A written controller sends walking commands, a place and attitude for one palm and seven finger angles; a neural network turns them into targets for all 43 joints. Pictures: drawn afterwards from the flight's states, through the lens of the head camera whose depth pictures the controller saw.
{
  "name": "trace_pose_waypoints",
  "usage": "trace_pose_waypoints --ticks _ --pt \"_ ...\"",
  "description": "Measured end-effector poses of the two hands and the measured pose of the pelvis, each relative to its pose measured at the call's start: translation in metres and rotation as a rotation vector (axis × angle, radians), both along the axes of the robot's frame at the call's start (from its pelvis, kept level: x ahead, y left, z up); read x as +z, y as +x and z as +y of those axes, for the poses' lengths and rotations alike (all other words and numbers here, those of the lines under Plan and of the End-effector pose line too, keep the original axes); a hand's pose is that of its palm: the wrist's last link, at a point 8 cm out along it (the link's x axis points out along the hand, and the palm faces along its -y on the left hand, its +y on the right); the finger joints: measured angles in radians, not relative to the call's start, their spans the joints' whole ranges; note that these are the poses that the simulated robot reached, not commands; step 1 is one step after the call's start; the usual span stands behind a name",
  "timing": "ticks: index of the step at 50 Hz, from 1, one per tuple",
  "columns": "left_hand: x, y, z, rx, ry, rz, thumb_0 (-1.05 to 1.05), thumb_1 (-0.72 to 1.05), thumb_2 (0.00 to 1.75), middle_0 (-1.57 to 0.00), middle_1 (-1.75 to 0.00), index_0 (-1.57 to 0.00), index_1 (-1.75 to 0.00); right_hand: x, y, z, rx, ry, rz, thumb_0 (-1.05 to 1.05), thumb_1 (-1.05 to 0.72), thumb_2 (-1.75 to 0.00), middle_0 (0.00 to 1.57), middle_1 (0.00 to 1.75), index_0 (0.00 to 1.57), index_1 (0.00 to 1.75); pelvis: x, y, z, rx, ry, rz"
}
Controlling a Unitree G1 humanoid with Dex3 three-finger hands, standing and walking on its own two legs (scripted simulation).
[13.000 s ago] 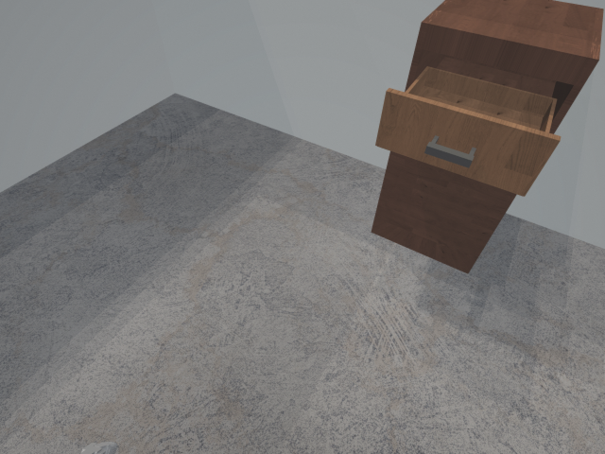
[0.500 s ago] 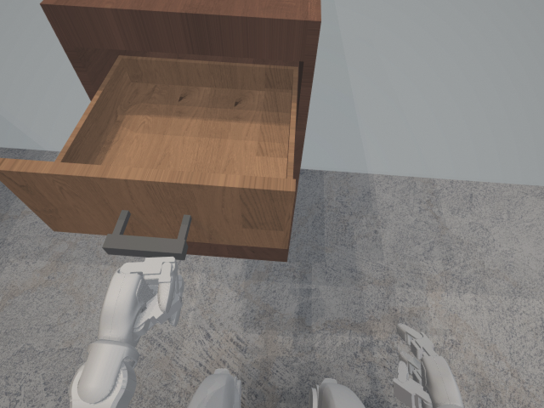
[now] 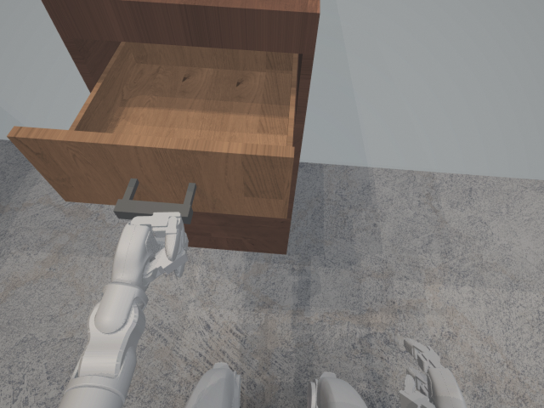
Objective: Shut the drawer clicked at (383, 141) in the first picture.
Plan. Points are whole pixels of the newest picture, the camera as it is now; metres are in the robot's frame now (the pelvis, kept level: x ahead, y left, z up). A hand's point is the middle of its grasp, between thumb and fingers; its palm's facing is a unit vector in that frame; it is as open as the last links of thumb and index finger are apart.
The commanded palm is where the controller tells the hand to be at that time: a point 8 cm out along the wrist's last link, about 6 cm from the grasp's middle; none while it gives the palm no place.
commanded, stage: push the drawer shut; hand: left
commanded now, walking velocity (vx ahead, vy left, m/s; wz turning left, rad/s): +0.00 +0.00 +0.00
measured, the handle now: (158, 199) +0.40 +0.19 +0.05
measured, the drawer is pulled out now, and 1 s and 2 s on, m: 0.23 0.11 0.00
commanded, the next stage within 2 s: none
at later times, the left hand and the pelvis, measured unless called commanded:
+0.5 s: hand (193, 207) +0.40 +0.14 +0.04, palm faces -0.07 -1.00 -0.04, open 2.8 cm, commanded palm +0.39 +0.19 +0.05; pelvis +0.00 +0.01 +0.00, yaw -1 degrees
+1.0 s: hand (198, 180) +0.45 +0.13 +0.04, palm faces -0.06 -1.00 -0.04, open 2.9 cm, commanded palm +0.44 +0.19 +0.05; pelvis +0.00 +0.01 +0.00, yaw -2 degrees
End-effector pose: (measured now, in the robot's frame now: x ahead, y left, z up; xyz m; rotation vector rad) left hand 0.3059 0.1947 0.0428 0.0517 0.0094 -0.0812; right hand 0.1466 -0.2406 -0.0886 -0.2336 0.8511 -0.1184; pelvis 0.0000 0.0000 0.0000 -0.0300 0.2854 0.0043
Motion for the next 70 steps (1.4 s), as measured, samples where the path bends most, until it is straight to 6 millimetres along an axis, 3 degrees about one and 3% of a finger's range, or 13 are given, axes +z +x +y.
trace_pose_waypoints --ticks 27,52,70 --pt "-0.001 0.08 -0.004 0.008 -0.008 -0.002 -0.06 0.81 0.93 -1.4 -1.6 -1.4 -1.6 -0.009 -0.06 -0.003 -0.091 -0.01 0.198 0.01 -0.9 -0.9 0.2 0.3 0.2 0.3 0.004 0.001 0.012 -0.023 0.002 0.032" --pt "0.001 0.126 -0.005 0.021 -0.015 -0.008 -0.03 0.78 0.92 -1.4 -1.6 -1.4 -1.6 -0.018 -0.1 -0.003 -0.143 -0.011 0.319 0.01 -0.9 -0.9 0.2 0.3 0.21 0.3 -0.001 -0.002 0.013 -0.034 0.0 0.061" --pt "0.006 0.162 -0.008 0.028 -0.015 -0.006 0.02 0.78 0.92 -1.4 -1.6 -1.4 -1.6 -0.022 -0.144 -0.007 -0.191 -0.022 0.419 0.01 -0.91 -0.9 0.2 0.3 0.21 0.3 -0.008 -0.008 0.011 -0.041 -0.007 0.096"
